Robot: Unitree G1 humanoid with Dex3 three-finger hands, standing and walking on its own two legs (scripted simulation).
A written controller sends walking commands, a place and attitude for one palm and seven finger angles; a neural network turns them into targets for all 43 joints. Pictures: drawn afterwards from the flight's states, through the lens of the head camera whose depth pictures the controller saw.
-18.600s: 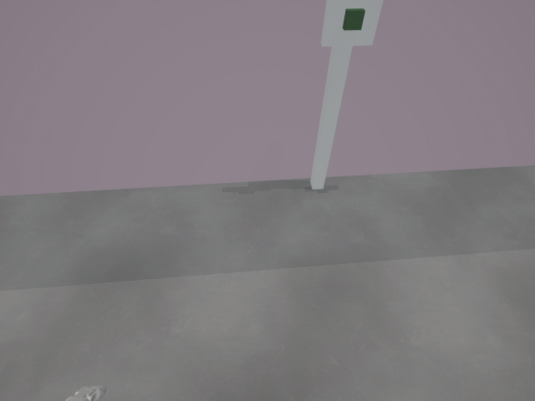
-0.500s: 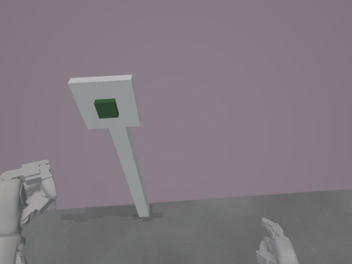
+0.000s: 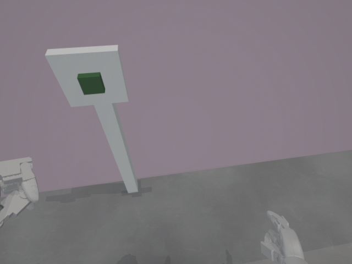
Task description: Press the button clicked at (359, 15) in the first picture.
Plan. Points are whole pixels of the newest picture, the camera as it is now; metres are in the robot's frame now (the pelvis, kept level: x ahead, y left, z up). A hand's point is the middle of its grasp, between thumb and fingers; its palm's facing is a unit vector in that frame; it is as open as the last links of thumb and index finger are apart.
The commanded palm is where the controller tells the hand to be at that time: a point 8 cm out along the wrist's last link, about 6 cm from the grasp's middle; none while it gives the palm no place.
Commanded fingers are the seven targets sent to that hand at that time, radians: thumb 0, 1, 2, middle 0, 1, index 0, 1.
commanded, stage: step back with the hand held close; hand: left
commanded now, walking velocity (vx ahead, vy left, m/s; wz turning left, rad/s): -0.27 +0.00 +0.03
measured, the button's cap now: (92, 82) +0.56 +0.28 +0.08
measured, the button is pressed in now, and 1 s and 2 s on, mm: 0 0 0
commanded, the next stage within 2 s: stop stepping back and stand still in 0.70 s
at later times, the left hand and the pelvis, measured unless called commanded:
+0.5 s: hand out of the picture +0.10 +0.26 +0.17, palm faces +0.44 -0.77 -0.47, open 3.1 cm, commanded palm +0.02 +0.29 +0.18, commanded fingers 0.00 0.90 0.90 -1.30 -1.50 -1.30 -1.50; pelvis -0.08 +0.00 -0.02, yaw +5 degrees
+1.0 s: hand out of the picture -0.03 +0.24 +0.17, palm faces +0.35 -0.82 -0.46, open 3.1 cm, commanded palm -0.08 +0.28 +0.18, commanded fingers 0.00 0.90 0.90 -1.30 -1.50 -1.30 -1.50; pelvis -0.21 +0.00 +0.00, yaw +1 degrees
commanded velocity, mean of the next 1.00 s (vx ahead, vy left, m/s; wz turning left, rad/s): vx -0.20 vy -0.01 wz -0.04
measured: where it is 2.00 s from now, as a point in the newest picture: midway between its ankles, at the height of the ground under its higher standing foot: outside the picture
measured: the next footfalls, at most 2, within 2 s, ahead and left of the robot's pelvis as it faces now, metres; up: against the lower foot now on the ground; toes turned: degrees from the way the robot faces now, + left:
right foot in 0.56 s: -0.05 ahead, -0.12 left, +0.00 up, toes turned +9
left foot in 0.76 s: -0.07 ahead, +0.11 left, +0.00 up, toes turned +6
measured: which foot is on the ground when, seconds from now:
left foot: down 0.00-0.58, up 0.60-0.74, down 0.76-1.00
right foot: down 0.00-0.42, up 0.44-0.54, down 0.56-0.76, up 0.78-1.00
